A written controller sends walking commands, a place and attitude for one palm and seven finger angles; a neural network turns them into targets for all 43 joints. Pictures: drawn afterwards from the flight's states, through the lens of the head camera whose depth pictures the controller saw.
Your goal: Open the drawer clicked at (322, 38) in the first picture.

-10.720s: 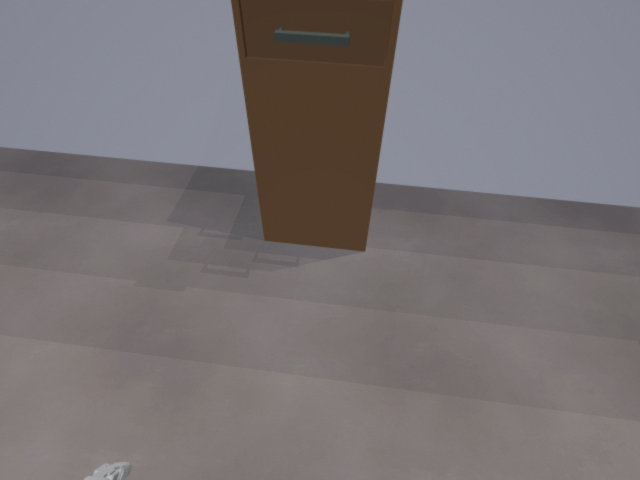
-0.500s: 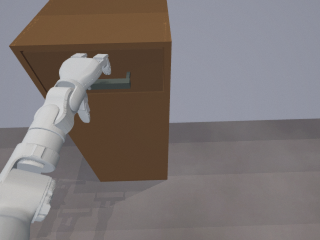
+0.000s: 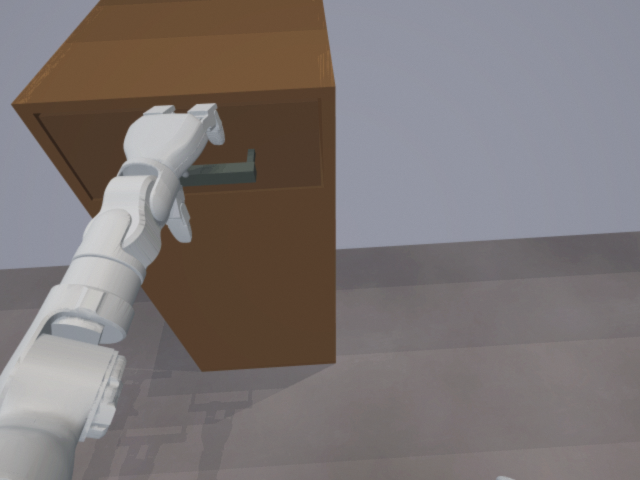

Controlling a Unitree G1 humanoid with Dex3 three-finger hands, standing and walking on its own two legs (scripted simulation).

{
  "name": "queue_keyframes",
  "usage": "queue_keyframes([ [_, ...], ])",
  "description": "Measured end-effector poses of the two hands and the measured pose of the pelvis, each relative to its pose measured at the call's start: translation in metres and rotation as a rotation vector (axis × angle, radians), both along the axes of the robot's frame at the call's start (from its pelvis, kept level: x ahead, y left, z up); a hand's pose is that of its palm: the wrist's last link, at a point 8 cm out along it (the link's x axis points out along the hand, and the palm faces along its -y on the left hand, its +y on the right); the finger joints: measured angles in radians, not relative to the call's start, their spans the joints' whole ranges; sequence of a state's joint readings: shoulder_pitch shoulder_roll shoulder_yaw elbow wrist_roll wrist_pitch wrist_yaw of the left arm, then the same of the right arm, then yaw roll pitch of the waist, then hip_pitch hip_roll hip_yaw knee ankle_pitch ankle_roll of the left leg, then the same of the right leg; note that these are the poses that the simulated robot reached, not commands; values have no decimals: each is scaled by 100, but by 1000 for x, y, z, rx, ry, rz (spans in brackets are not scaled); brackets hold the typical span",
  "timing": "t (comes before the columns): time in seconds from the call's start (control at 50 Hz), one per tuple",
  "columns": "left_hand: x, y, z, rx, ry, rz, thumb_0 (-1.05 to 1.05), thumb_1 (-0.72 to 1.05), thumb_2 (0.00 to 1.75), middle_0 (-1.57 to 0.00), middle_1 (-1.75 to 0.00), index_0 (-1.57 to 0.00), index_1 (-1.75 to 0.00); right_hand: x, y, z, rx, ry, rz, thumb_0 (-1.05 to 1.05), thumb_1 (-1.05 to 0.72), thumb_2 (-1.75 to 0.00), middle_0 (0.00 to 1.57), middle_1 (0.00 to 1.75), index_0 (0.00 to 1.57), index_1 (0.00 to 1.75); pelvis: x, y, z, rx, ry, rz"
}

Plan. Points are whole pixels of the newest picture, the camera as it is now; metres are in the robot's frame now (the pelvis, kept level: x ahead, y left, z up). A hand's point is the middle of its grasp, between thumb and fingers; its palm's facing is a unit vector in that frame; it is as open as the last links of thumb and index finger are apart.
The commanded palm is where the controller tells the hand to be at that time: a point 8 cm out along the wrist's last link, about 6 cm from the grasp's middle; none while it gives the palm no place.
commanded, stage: move the hooked fingers above the handle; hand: left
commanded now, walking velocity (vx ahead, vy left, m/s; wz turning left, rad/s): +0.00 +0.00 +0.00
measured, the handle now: (191, 167) +0.53 +0.20 +0.10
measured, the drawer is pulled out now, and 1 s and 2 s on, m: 0.00 0.00 0.00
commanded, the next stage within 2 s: lift the fingers back up to retry in 1.72 s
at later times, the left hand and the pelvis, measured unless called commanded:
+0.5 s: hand (199, 155) +0.48 +0.16 +0.16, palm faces +0.14 -0.05 -0.99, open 13.8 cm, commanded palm +0.45 +0.21 +0.22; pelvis -0.01 +0.00 +0.00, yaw -1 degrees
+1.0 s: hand (167, 153) +0.47 +0.20 +0.18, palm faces +0.16 -0.05 -0.99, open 13.8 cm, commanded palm +0.44 +0.21 +0.22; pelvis -0.01 -0.01 +0.00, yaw +0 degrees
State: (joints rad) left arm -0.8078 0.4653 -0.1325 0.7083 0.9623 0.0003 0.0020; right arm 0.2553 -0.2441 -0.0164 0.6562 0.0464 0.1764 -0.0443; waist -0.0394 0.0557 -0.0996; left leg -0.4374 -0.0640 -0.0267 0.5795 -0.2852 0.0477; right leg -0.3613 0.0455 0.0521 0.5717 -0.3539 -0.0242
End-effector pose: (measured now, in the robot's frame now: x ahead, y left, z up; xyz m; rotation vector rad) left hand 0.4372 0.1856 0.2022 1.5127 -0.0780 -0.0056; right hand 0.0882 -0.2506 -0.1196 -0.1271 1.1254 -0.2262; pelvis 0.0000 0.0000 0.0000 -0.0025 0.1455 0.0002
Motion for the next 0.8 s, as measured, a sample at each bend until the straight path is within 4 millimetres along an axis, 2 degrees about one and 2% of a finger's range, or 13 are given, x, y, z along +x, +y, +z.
queue_keyframes([
  [0.08,6,25,16,24,-58,137,1,-49,30,-32,-120,-32,-120,-1,-1,-3,9,10,6,1,-90,-90,20,29,21,30,-2,0,0,1,12,-1],
  [0.14,7,43,22,49,-27,250,0,-49,30,-32,-120,-32,-120,-3,-2,-5,18,27,5,1,-90,-90,20,29,20,30,-1,-1,1,1,18,3],
  [0.18,5,47,21,61,16,283,0,-49,30,-31,-120,-32,-120,-5,-4,-5,19,37,4,1,-90,-90,20,29,21,30,1,-2,1,1,15,10],
  [0.24,2,33,10,57,102,233,0,-49,30,-31,-120,-31,-120,-5,-7,-3,7,47,14,1,-90,-90,20,29,21,30,1,-2,2,1,3,24],
  [0.3,-3,3,-5,35,153,87,0,-49,30,-31,-120,-31,-120,-1,-10,1,-16,32,19,1,-90,-90,20,30,21,30,1,-2,1,1,-7,29],
  [0.36,-5,-28,-14,11,140,-66,0,-49,30,-31,-120,-32,-120,3,-12,4,-33,1,13,1,-90,-90,20,29,20,30,-1,-1,0,0,-11,23],
  [0.4,-2,-39,-14,-17,89,-119,0,-49,30,-32,-120,-32,-120,5,-12,5,-38,-20,4,1,-90,-90,20,29,20,30,-3,-1,0,1,-7,12],
  [0.46,7,-34,-1,-19,-30,-81,1,-49,30,-32,-120,-32,-120,2,-10,4,-32,-33,-13,1,-90,-90,20,29,20,30,-5,-3,-1,3,6,-5],
  [0.52,17,-9,18,20,-120,66,1,-49,30,-32,-120,-32,-120,-4,-6,-2,-6,-10,-17,1,-90,-90,20,29,20,30,-5,-5,0,4,20,-16],
  [0.56,21,11,29,38,-123,167,1,-49,30,-32,-120,-34,-121,-9,-4,-6,15,19,-18,1,-90,-90,20,29,20,30,-4,-6,1,5,27,-21],
  [0.6,20,17,34,64,-83,227,1,-49,30,-31,-120,-38,-125,-13,-2,-9,33,49,-17,1,-90,-90,20,29,20,30,-1,-7,2,6,27,-18],
  [0.7,10,29,14,48,132,315,0,-49,30,-31,-120,-37,-125,-16,-8,-6,34,62,-32,1,-90,-90,21,30,21,30,3,-10,4,8,2,-4],
  [0.8,-4,1,-16,35,222,63,0,-49,30,-31,-120,-34,-122,-8,-23,6,-43,27,-13,1,-90,-90,21,30,21,30,1,-12,3,5,-19,13],
])
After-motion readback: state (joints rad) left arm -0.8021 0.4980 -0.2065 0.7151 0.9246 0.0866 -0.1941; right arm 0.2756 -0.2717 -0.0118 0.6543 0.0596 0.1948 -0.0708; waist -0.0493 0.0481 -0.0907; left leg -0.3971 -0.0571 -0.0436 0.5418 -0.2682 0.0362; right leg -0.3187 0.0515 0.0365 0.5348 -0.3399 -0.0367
